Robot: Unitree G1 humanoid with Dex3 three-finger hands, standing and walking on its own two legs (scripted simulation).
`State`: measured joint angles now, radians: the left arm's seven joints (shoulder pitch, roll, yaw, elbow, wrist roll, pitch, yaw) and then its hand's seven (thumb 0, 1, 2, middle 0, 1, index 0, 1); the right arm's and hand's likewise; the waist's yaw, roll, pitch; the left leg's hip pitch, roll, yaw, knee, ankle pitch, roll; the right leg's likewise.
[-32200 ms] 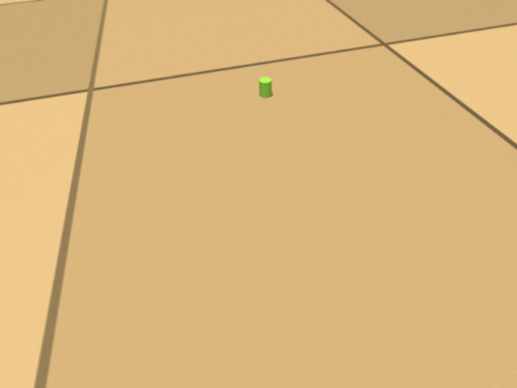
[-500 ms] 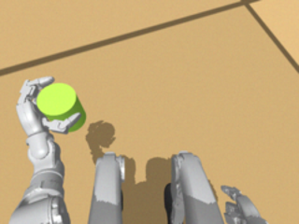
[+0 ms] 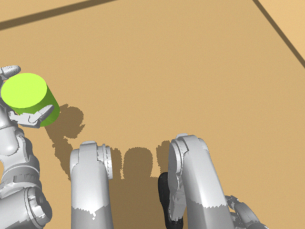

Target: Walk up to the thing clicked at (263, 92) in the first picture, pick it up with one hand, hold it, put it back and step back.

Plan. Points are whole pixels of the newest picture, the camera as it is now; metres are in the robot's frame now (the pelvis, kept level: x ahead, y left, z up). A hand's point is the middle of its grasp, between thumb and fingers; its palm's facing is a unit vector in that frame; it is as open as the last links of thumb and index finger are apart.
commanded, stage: crouch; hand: left
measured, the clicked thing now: (34, 102) +0.43 +0.29 -0.09
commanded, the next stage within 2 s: lower in 0.50 s
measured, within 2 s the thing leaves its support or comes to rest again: neither
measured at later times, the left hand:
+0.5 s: hand (32, 105) +0.44 +0.31 -0.13, palm faces +0.42 -0.91 -0.01, open 11.9 cm
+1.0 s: hand (44, 110) +0.44 +0.30 -0.19, palm faces +0.41 -0.91 -0.01, open 11.9 cm
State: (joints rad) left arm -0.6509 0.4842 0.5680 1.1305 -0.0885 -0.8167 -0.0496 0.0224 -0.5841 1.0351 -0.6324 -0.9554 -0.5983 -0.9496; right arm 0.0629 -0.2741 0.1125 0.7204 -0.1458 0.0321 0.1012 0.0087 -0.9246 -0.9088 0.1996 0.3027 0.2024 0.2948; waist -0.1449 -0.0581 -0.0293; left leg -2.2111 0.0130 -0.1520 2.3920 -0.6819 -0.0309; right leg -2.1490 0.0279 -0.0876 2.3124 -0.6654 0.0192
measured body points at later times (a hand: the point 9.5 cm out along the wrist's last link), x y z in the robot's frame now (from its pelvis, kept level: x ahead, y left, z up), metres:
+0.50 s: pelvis +0.00 +0.01 -0.04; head +0.22 +0.11 +0.34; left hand +0.41 +0.35 -0.12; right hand +0.13 -0.27 -0.13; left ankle +0.09 +0.13 -0.31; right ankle +0.11 -0.12 -0.31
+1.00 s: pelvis +0.00 +0.01 -0.06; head +0.24 +0.14 +0.30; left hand +0.42 +0.35 -0.19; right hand +0.12 -0.26 -0.12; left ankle +0.09 +0.13 -0.31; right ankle +0.11 -0.12 -0.31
